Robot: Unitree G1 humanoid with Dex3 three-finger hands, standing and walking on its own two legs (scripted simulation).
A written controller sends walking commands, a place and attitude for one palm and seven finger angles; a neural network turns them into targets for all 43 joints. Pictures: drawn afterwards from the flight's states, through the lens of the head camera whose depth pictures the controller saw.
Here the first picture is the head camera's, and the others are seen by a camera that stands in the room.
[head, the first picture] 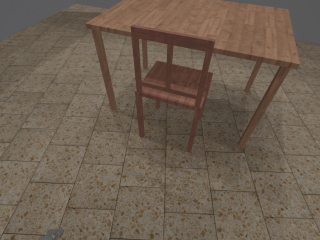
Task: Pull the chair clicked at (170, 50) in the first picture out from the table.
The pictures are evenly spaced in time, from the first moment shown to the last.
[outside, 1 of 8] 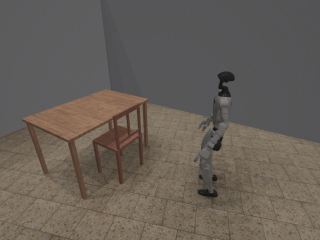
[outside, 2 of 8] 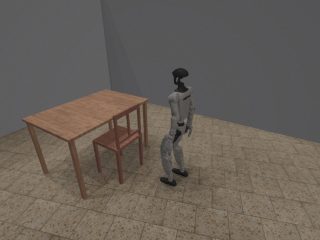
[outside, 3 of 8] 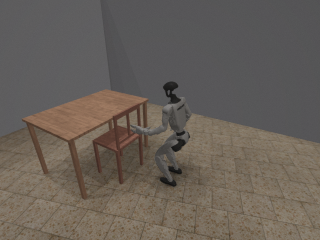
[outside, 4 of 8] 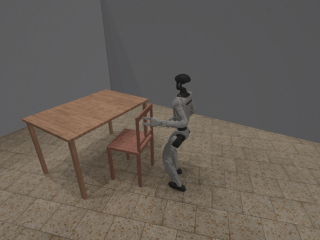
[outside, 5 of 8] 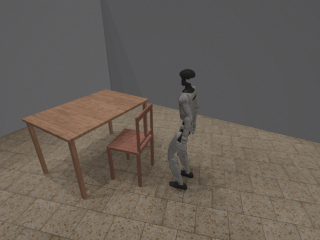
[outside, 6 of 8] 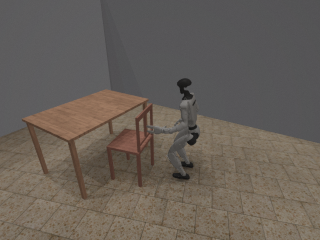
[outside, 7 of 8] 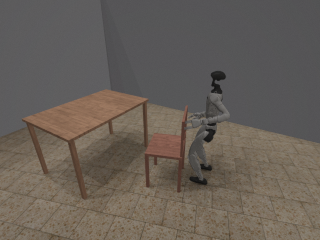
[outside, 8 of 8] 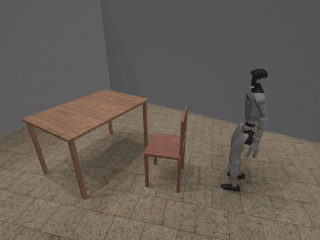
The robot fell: no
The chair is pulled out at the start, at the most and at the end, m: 0.00 0.57 0.56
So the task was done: yes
